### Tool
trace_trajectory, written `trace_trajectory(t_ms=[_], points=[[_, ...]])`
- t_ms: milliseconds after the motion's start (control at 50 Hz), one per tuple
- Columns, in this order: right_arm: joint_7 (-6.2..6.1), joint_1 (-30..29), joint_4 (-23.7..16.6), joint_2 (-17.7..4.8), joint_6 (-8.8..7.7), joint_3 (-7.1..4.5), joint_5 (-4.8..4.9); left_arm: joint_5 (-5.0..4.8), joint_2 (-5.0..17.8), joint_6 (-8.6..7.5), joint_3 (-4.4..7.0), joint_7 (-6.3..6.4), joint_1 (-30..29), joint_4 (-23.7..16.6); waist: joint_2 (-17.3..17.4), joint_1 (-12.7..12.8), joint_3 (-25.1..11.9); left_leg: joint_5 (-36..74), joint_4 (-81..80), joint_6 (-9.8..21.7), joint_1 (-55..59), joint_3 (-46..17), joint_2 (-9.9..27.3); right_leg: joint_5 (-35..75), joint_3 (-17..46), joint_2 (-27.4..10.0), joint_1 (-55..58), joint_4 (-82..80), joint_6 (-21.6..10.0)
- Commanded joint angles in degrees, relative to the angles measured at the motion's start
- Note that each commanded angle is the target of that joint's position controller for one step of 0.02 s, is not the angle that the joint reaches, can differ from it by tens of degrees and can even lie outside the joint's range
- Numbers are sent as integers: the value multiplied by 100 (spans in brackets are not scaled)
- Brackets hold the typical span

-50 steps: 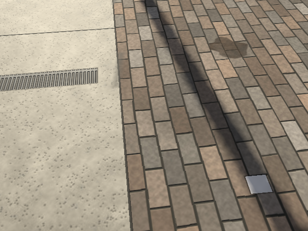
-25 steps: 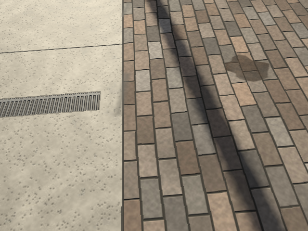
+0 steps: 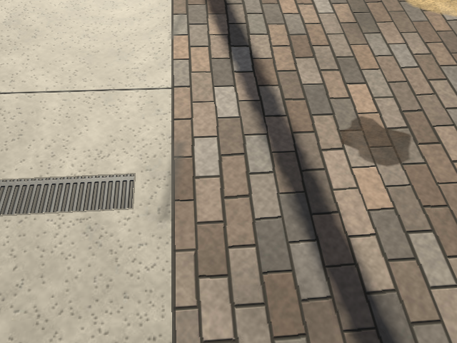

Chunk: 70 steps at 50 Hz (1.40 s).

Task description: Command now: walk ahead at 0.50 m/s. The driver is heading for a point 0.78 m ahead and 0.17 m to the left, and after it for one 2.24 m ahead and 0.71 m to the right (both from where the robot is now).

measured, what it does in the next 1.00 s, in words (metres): walks ahead: right foot, then left foot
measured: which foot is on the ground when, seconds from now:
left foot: down 0.00-0.44, up 0.46-0.98, down 1.00-1.00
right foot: up 0.00-0.40, down 0.42-0.98, up 1.00-1.00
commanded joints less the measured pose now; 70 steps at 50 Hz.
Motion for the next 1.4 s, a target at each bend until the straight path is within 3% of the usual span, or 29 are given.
trace_trajectory(t_ms=[20,120,200,300,360,400,420,440,460,480,500,520,560,600,640,760,880,940,980,1000,1020,1040,1060,1100,1120,1200,1260,1320,1400], points=[[19,106,-146,-467,-97,-76,-47,39,295,60,134,62,274,-277,669,123,-323,446,-1726,939,765,-1602,1435,542,211,-541,-808,-150,-10],[-151,633,101,-748,-78,-131,-22,119,314,116,180,80,-596,-593,454,-1,0,1145,-1965,960,1022,-1125,1398,1763,152,-585,-1612,-1482,217],[-217,966,227,-804,-29,-122,36,85,172,64,119,-5,-1370,-800,490,-241,143,1026,-2012,771,1244,-776,1244,2639,-48,-374,-1447,-2798,223],[-242,1434,485,-866,81,-157,80,22,181,4,56,-163,-2140,-1091,482,-478,394,1034,-1710,762,2111,-796,1553,2318,-123,-210,-1618,-3584,132],[-275,1366,532,-954,157,-212,104,8,328,-54,84,-252,-2052,-1162,602,-286,293,1747,-1280,641,2478,-835,1745,1716,-187,-76,-1222,-3848,-81],[-278,1088,472,-994,204,-221,111,35,621,-74,242,-236,-1079,-897,681,289,-300,3471,-190,457,2335,-582,1499,1604,-498,294,302,-4027,-310],[-274,1043,405,-833,212,-155,71,62,941,-72,390,-190,-35,-585,522,702,-981,3357,1070,275,1650,-348,1169,1781,-298,132,1881,-3890,-533],[-236,1540,277,-326,141,6,-7,185,1522,-54,529,-144,866,-428,-581,686,-1969,1216,3354,-90,-450,-53,463,1516,1860,-1373,4258,-3898,-1285],[-187,1707,362,-100,-8,98,55,110,1339,-25,458,-163,998,-354,-1429,623,-2520,-2317,4662,-213,-1755,-639,-189,800,4006,-2057,5006,-4890,-1799],[-155,1236,270,-707,-123,-61,205,69,952,-32,325,-164,616,-418,-963,643,-1831,-2218,5187,-81,-2342,-1056,212,399,3508,-1840,4464,-5027,-1485],[-153,742,118,-822,-176,-83,280,83,732,-27,257,-145,116,-544,-627,529,-1162,-1727,5109,5,-2453,-884,520,609,2644,-1630,3613,-5123,-1256],[-188,509,86,-759,-163,-98,226,123,582,-33,199,-165,-304,-600,-181,336,-685,-1247,4716,-6,-2229,-752,772,1060,2011,-1392,2697,-5346,-1136],[-232,714,185,-562,24,-144,166,203,329,-81,129,-191,-626,-594,-274,-11,-390,-789,4167,-22,-1555,-821,1043,1377,1232,-1099,1749,-5736,-952],[-254,840,239,-351,175,-136,180,210,412,-132,159,-172,-492,-465,-262,-102,-235,-576,3946,-77,-1468,-831,1065,1653,779,-1051,1426,-6000,-991],[-274,548,128,-384,236,-171,172,249,563,-158,205,-100,-331,-358,-169,-79,-52,-94,3568,-132,-1877,-990,1030,1900,442,-1064,1469,-6139,-982],[-140,-353,-184,-302,195,-173,103,217,640,-129,203,57,-156,-248,-129,140,170,1497,1864,-182,-2052,-768,796,2226,-574,-913,1802,-6276,-668],[60,-1230,-724,-183,207,-74,112,117,777,60,267,115,371,-8,-43,434,479,912,1044,-4,-2474,-318,705,2909,-979,-1309,3071,-5816,-577],[156,-1003,-895,-390,223,-165,124,65,999,175,337,164,134,-106,-320,129,154,18,976,259,-1647,186,310,5275,-1241,-1370,3272,-4898,-400],[139,318,-644,-836,239,-420,148,44,1095,257,347,205,-86,-205,-343,-631,-619,57,634,582,261,398,-187,6296,-1461,-1116,2831,-3031,-157],[21,1281,-439,-1356,274,-634,141,95,1025,220,301,210,-68,-328,210,-1015,-1178,81,380,925,2050,-700,349,4755,-1480,-853,1472,-1300,105],[-31,1314,-432,-1911,249,-701,182,300,56,35,9,71,489,-595,1657,-324,-1677,-366,-25,2005,4034,-3878,1834,-881,-978,386,-1157,735,457],[-33,1603,-525,-1534,204,-573,98,32,445,-249,52,-27,-31,-724,1210,-670,-2335,-853,-879,2232,4494,-5180,2165,-1384,288,571,-1933,1455,355],[-56,1385,-519,-1177,157,-488,50,-163,701,-390,121,-72,-607,-886,951,-754,-1561,-449,-909,1861,4061,-4268,1943,-873,396,226,-2438,1366,180],[-61,376,-763,-691,125,-330,55,23,732,-395,163,-3,-677,-772,142,-218,-722,1168,-925,1432,2209,-2762,1558,-78,256,-277,-1742,375,158],[-84,87,-872,-501,123,-250,-15,71,787,-289,215,12,-498,-689,126,-11,-597,2133,-1001,1356,1562,-2266,1440,7,231,-417,-1219,165,217],[-162,135,-697,-706,60,-236,-86,136,410,22,167,63,-260,-610,338,229,-400,4191,-1185,1169,616,-1059,1186,606,-27,-379,-651,-879,439],[-242,120,-597,-733,80,-209,-90,134,294,54,92,36,-634,-675,508,67,-426,4060,-1232,806,615,-337,849,1982,-194,-217,-354,-2289,373],[-302,250,-438,-794,112,-189,-116,78,373,46,86,-54,-1046,-803,557,-166,-483,3662,-1211,634,1087,-214,981,2786,-183,-40,-235,-3062,288],[-412,88,-381,-884,307,-221,-59,114,610,64,157,-208,-1241,-1039,613,-143,-317,3667,-627,624,1858,-303,1355,1800,-194,64,-731,-3305,125]])
Keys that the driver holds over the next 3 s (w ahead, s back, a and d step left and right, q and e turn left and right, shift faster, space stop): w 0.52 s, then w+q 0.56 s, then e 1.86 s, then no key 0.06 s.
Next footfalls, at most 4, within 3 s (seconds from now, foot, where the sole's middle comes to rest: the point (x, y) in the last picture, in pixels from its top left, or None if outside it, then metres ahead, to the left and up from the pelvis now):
0.42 right None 0.41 -0.15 -0.77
1.00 left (194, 273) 0.69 0.11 -0.77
1.48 right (233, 206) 0.95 -0.01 -0.77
1.88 left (167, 217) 0.90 0.22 -0.77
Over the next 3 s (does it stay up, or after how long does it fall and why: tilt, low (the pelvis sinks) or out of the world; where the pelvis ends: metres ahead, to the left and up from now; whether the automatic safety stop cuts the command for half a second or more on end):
stays up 0.83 0.08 0.00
